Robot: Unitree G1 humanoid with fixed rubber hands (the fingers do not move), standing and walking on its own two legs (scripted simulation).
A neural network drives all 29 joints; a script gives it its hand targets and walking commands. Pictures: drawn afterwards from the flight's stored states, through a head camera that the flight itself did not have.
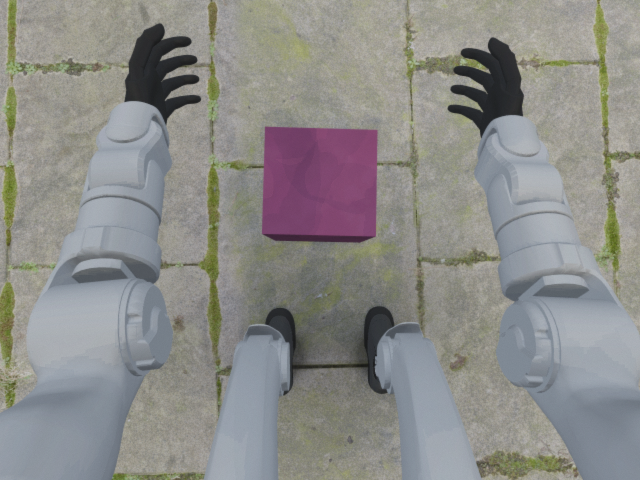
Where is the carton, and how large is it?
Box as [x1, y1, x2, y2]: [262, 127, 377, 242]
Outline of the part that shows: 265,127 262,213 263,234 275,240 356,242 375,236 377,130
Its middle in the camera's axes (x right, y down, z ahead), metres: -0.01 -0.11 +0.84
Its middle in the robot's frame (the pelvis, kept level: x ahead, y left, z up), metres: +0.50 +0.01 -0.51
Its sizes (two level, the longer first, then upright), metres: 0.210 0.200 0.250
